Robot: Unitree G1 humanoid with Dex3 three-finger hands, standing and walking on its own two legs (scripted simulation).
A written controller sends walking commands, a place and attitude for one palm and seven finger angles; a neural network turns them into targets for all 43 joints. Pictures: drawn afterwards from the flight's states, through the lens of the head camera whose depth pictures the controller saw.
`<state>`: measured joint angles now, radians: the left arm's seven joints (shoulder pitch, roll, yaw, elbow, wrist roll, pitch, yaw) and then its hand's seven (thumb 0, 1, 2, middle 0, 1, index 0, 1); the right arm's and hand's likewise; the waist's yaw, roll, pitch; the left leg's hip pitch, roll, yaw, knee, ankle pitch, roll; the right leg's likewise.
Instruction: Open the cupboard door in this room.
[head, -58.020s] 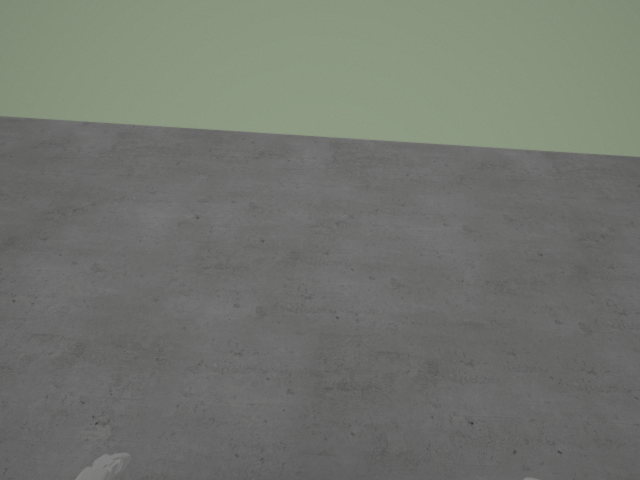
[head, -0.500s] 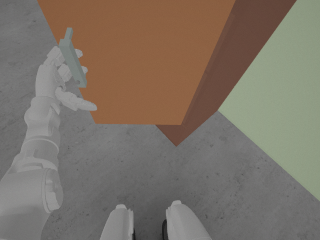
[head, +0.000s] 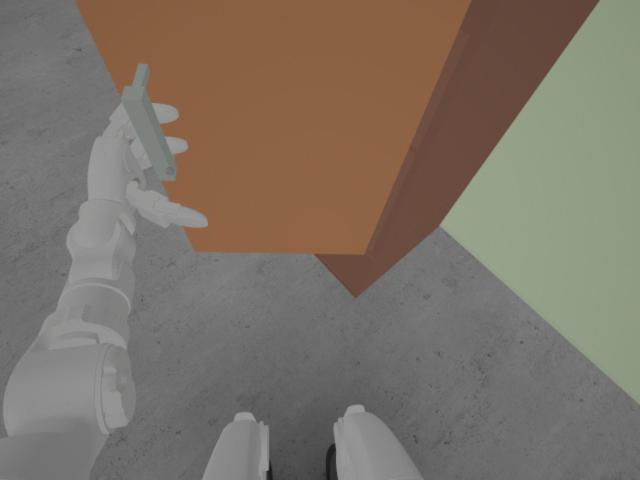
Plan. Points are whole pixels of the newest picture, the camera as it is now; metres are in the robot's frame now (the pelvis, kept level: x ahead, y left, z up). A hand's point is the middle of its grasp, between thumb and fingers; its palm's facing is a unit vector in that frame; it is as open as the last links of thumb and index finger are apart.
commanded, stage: slide the fingers in behind the handle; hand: left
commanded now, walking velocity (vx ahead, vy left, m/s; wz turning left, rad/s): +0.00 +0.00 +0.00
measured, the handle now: (156, 126) +0.54 +0.18 +0.06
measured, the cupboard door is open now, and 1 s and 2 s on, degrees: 49 50 89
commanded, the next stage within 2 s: close the thumb around the handle in 0.12 s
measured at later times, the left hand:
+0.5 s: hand (169, 172) +0.48 +0.16 +0.05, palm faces -0.04 -1.00 -0.01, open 11.8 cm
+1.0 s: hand (170, 171) +0.48 +0.16 +0.05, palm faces -0.04 -1.00 -0.01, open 5.7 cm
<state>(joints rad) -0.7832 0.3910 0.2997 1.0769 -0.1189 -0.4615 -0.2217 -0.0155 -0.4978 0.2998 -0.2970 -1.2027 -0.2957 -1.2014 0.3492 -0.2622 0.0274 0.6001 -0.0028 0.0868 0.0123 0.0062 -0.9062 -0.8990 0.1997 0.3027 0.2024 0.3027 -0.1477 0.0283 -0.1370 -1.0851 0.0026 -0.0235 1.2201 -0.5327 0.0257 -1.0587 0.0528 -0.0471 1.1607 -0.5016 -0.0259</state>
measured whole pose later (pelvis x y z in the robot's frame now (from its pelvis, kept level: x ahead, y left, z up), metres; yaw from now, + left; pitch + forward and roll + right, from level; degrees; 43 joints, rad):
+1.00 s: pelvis +0.00 +0.00 +0.00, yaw +0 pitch +23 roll -3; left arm -0.77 0.38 0.30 1.07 -0.12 -0.46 -0.21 0.01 0.73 0.81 -0.37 -1.35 -0.36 -1.35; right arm 0.35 -0.26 0.03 0.60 0.00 0.09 0.01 0.01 -0.91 -0.90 0.20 0.30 0.20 0.30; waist -0.15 0.03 -0.14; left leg -1.08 0.00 -0.02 1.22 -0.53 0.03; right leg -1.05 0.05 -0.04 1.16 -0.50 -0.02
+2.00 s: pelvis +0.01 -0.04 +0.02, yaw +3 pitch +14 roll +1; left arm 0.19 -0.08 -0.19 0.19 0.07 -0.40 0.47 0.02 0.69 0.77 -0.33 -1.32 -0.37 -1.34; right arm 0.22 -0.18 0.01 0.53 -0.07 0.02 0.03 0.01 -0.91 -0.90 0.20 0.30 0.20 0.30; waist -0.02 0.02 -0.17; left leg -0.84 -0.02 -0.05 1.10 -0.51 -0.03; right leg -0.84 0.04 -0.07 1.11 -0.53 -0.08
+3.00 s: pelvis +0.01 -0.02 +0.01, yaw +3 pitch +15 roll -1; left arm 0.23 -0.05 -0.33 0.10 0.11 -0.32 0.51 -0.01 -0.49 0.30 -0.24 -0.69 -0.28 -0.71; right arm 0.20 -0.18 0.03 0.51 -0.07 -0.06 0.03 0.01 -0.91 -0.90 0.20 0.30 0.20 0.30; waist -0.02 0.04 -0.18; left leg -0.89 -0.03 -0.05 1.17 -0.54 0.00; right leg -0.86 0.03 -0.07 1.14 -0.55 -0.05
